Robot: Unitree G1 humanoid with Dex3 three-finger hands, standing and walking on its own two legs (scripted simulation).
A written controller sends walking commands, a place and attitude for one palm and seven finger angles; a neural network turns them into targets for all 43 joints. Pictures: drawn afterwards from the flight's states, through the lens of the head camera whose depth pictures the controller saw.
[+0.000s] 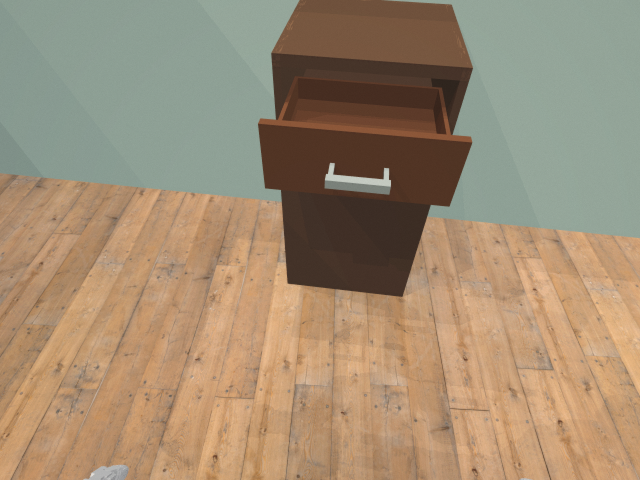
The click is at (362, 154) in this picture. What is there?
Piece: drawer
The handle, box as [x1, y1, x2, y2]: [325, 163, 390, 194]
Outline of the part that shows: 329,170 325,177 326,188 387,194 389,193 390,180 388,179 388,168 384,168 382,179 333,175 332,174 334,163 330,163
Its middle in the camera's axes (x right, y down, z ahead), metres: +0.07 -0.12 +0.76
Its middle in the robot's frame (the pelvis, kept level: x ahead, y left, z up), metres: +0.66 -0.04 +0.00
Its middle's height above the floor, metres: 0.77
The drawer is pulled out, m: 0.25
